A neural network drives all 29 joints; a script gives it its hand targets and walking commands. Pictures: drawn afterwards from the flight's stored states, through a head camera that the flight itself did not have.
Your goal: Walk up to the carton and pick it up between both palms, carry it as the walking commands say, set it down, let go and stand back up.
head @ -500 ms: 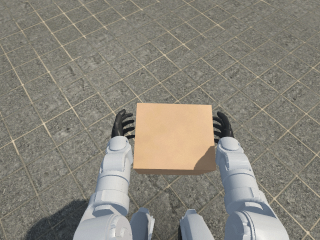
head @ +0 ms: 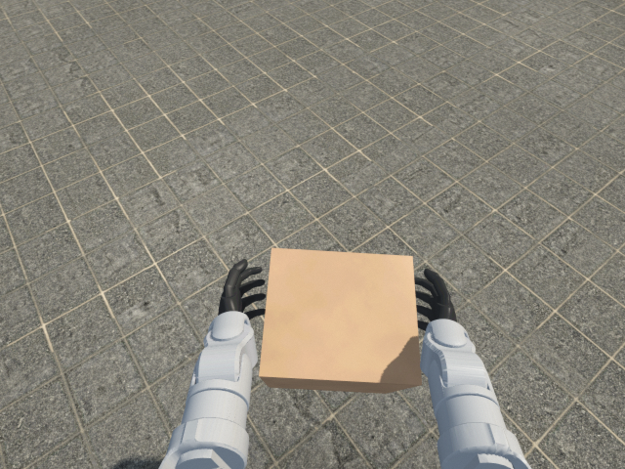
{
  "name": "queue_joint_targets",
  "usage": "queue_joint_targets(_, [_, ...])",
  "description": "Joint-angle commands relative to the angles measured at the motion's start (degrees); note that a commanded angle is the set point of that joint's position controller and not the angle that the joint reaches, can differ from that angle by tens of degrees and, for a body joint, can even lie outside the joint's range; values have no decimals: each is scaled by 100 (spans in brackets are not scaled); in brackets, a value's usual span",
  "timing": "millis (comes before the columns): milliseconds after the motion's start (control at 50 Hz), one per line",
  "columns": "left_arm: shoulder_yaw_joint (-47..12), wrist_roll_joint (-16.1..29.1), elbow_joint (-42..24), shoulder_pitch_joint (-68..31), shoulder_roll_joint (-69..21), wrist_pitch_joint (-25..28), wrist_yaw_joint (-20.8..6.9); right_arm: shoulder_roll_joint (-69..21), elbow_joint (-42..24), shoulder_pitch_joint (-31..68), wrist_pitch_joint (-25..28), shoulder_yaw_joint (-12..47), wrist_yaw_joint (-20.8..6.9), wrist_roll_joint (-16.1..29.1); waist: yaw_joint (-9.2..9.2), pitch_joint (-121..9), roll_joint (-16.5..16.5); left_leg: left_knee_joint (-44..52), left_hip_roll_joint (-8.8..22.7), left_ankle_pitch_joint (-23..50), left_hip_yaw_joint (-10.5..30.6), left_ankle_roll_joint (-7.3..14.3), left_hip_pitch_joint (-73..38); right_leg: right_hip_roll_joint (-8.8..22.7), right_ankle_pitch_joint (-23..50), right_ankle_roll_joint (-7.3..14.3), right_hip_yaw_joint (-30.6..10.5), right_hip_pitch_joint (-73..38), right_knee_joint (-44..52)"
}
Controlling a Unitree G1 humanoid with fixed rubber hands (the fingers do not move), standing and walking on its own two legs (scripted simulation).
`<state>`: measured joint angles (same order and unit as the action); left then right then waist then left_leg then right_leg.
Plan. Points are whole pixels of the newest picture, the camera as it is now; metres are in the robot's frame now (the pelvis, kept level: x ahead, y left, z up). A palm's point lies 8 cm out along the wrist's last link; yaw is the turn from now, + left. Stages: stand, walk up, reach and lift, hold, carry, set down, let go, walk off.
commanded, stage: reach and lift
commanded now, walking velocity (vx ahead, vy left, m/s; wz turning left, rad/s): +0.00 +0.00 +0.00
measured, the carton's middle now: (334, 327) +0.36 +0.01 -0.11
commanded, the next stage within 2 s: hold in 1.92 s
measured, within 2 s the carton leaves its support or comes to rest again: neither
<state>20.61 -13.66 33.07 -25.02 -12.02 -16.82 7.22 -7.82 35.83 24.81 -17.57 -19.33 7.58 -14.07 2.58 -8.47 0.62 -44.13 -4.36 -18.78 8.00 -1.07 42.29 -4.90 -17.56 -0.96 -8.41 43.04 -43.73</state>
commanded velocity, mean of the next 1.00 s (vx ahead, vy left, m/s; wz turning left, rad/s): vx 0.00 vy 0.00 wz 0.00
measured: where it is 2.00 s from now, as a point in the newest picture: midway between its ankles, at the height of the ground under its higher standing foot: outside the picture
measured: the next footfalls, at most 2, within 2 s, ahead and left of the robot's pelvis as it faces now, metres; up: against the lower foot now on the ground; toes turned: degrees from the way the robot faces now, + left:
none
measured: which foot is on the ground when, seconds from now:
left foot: down 0.00-1.00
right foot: down 0.00-1.00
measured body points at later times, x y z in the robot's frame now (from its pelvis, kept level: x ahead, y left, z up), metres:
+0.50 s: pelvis +0.01 +0.00 +0.03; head +0.00 +0.00 +0.48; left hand +0.32 +0.15 +0.04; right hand +0.33 -0.14 +0.03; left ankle +0.02 +0.13 -0.70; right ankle +0.03 -0.12 -0.70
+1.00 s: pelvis +0.00 -0.01 +0.04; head -0.08 +0.00 +0.48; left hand +0.31 +0.15 +0.09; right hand +0.32 -0.14 +0.09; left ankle +0.02 +0.13 -0.70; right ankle +0.03 -0.12 -0.70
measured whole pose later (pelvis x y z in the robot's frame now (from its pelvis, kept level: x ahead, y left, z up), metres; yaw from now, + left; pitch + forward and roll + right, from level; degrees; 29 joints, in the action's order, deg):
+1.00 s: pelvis +0.00 -0.01 +0.04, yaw +1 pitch -8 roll +0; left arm 19.2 -17.8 29.0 -24.7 -11.9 -40.1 6.6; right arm -9.7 30.0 24.0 -41.5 -18.7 6.7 -18.5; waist 2.2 -3.6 0.4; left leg -25.4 -2.2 -12.9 9.1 -1.0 4.9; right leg -3.7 -11.4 0.3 -7.0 4.9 -24.0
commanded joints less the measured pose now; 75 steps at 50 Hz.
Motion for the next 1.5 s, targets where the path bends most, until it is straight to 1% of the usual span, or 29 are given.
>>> queue_joint_targets(0, [-3011, 486, 658, -2330, -5696, -229, -1943, -5574, -322, 3344, 131, 3089, -1954, 597, -81, -3020, 93, 768, -230, 1659, -440, 23, -1924, -221, 1482, 40, 539, -1982, 739])
queue_joint_targets(20, [-2847, 491, 541, -2493, -5451, -218, -1938, -5515, 279, 2921, 12, 2840, -1963, 493, -75, -2380, 184, 783, -167, 1840, -420, 49, -1646, -148, 1653, 55, 474, -1886, 822])
queue_joint_targets(120, [-3648, 937, -304, -2653, -5952, -313, -1915, -5807, -562, 3005, -116, 3425, -2041, 874, -152, -3236, -10, 996, -216, 2259, -388, -10, -2627, -231, 2099, 64, 597, -2837, 950])
queue_joint_targets(200, [-2979, 586, 332, -1832, -5618, -569, -1836, -5728, -938, 3383, -260, 3516, -2075, 1095, 364, -2450, 57, 1375, -181, 2298, -307, 92, -2954, -218, 1869, 38, 529, -2683, 1154])
queue_joint_targets(260, [-3491, 900, -172, -2340, -5948, -683, -1933, -5634, -640, 2484, -421, 3335, -2017, 792, -319, -2335, -151, 1390, -246, 2362, -358, -62, -2970, -168, 2290, 135, 546, -3348, 1420])
queue_joint_targets(420, [-3348, 987, -42, -2337, -6015, -1095, -1945, -5659, -1181, 3249, -799, 3563, -2063, 1187, -58, -2048, -297, 1748, -135, 2082, -315, -61, -3320, -154, 1902, 125, 565, -3729, 1626])
queue_joint_targets(460, [-3216, 995, -120, -2465, -5599, -1218, -2010, -5896, -976, 3205, -1040, 3551, -2052, 1158, -25, -1933, 371, 1777, -88, 1704, -320, 72, -3475, -112, 1525, -28, 666, -3788, 1831])
queue_joint_targets(500, [-3145, 963, -155, -2525, -5770, -1309, -2057, -5813, -676, 2959, -1146, 3298, -2034, 1017, -159, -1464, -27, 1883, -149, 1492, -333, 24, -3280, -66, 1326, 50, 578, -3619, 1926])
queue_joint_targets(540, [-3701, 1271, -566, -2833, -6142, -1343, -2090, -5975, -1759, 3757, -1081, 3768, -2061, 1428, -154, -1998, -67, 1824, -134, 1877, -265, 22, -3660, -131, 1680, 53, 593, -3903, 1848])
queue_joint_targets(580, [-3410, 1170, -145, -2538, -5876, -1592, -2062, -5870, -907, 3070, -1357, 3354, -2057, 1228, -238, -1195, -12, 1955, -84, 2077, -329, -8, -3671, -67, 1819, 41, 633, -3733, 1997])
queue_joint_targets(600, [-3048, 954, -37, -2462, -5551, -1616, -2057, -5953, -892, 3089, -1405, 3305, -2063, 1267, 16, -910, 15, 1976, -70, 1880, -358, 41, -3409, -60, 1663, -1, 551, -3724, 2003])
queue_joint_targets(620, [-3577, 1191, -450, -2606, -6020, -1659, -2071, -6020, -1211, 3112, -1404, 3560, -2109, 1384, -167, -1836, -261, 2015, -84, 2088, -302, -46, -3852, -113, 1841, 48, 623, -4135, 1991])
queue_joint_targets(680, [-3164, 1116, -123, -2406, -5896, -1805, -2123, -5892, -1522, 3476, -1571, 3630, -2093, 1380, 125, -1222, 192, 2071, -119, 1628, -400, 40, -3620, 1, 1357, -4, 592, -4137, 2185])
queue_joint_targets(700, [-3577, 1356, -645, -2907, -6040, -1835, -2148, -5935, -1635, 3565, -1607, 3584, -2112, 1435, -161, -1522, 4, 2101, -107, 1766, -316, 2, -3940, -43, 1498, 45, 620, -4076, 2188])
queue_joint_targets(720, [-3268, 1255, -551, -3153, -5660, -1861, -2164, -6007, -1258, 3761, -1691, 3484, -2138, 1398, 11, -1108, 263, 2123, -91, 1347, -363, 70, -3913, 29, 984, -20, 549, -3869, 2283])
queue_joint_targets(760, [-3446, 1381, -607, -3581, -5702, -2041, -2236, -6062, -853, 3524, -1860, 3163, -2176, 1384, -219, -781, -70, 2234, -37, 810, -409, 16, -3737, 34, 584, 21, 579, -3735, 2323])
queue_joint_targets(820, [-2984, 1315, -188, -3191, -5609, -2076, -2286, -6202, -1334, 4132, -1870, 3377, -2171, 1524, 191, -1140, 292, 2158, -73, 1230, -464, 118, -3759, 112, 972, -69, 465, -4139, 2364])
queue_joint_targets(860, [-2946, 1230, -126, -3350, -5617, -2193, -2303, -6037, -825, 3820, -1999, 2904, -2147, 1324, -129, -1023, -150, 2291, -77, 1247, -528, 19, -3851, 29, 1049, -36, 506, -4097, 2412])
queue_joint_targets(880, [-2650, 1110, 82, -3089, -5490, -2241, -2329, -5956, -740, 3705, -2075, 2798, -2142, 1237, -67, -676, 224, 2375, -62, 1190, -478, 56, -3700, 45, 914, -85, 556, -4122, 2473])
queue_joint_targets(920, [-2766, 1121, 12, -3183, -5582, -2288, -2296, -5819, -628, 3483, -2113, 2590, -2136, 1159, -229, -418, -60, 2336, -71, 1334, -501, -1, -3628, 57, 1150, -33, 476, -4106, 2519])
queue_joint_targets(1000, [-2665, 1095, -146, -3595, -5575, -2268, -2272, -6077, -544, 4081, -2079, 2671, -2259, 1249, 122, -557, -29, 2364, -49, 435, -557, 32, -3568, 95, 138, 37, 431, -3900, 2478])
queue_joint_targets(1020, [-2846, 1172, -166, -3884, -5669, -2263, -2304, -5819, -437, 4020, -2080, 2412, -2227, 1071, -376, -534, -73, 2363, -8, 186, -497, 41, -3467, 83, 21, 88, 434, -3851, 2428])
queue_joint_targets(1080, [-2783, 1181, -224, -3781, -5662, -2293, -2267, -6011, -636, 4192, -2043, 2666, -2278, 1254, -141, -614, -135, 2348, 8, 408, -539, 34, -3541, 62, 301, 71, 500, -3937, 2321])
queue_joint_targets(1140, [-3219, 1468, -691, -4040, -5898, -2224, -2203, -6026, -1054, 4297, -2013, 2976, -2246, 1422, -336, -1234, -26, 2256, -2, 1000, -475, -16, -3676, -12, 951, 76, 504, -4200, 2221])
queue_joint_targets(1180, [-3009, 1328, -489, -3733, -5805, -2235, -2162, -6048, -923, 4157, -2068, 2872, -2256, 1333, -259, -1169, 248, 2240, 22, 1070, -401, 2, -3622, -27, 917, 36, 555, -4145, 2239])
queue_joint_targets(1200, [-2886, 1236, -311, -3530, -5808, -2252, -2149, -6104, -972, 4173, -2030, 2921, -2272, 1382, -101, -1348, -78, 2205, -21, 1205, -511, -11, -3740, 9, 1061, 43, 483, -4175, 2253])
queue_joint_targets(1240, [-2856, 1196, -82, -3152, -5856, -2260, -2118, -5965, -933, 3867, -2078, 2977, -2265, 1360, -221, -1244, 295, 2254, 75, 1663, -366, 10, -3942, -41, 1449, 23, 530, -4145, 2212])
queue_joint_targets(1300, [-2838, 1104, -82, -2916, -5981, -2325, -2101, -5907, -970, 3715, -2076, 2848, -2282, 1386, -171, -1058, -234, 2273, 22, 1912, -418, -68, -3995, -2, 1641, 52, 468, -4081, 2290])
queue_joint_targets(1480, [-3239, 1337, -631, -3178, -6008, -2308, -2106, -5926, -1461, 3884, -2069, 3155, -2314, 1468, -211, -1021, -175, 2260, 55, 1420, -326, -74, -3969, -18, 1125, 109, 499, -3914, 2232])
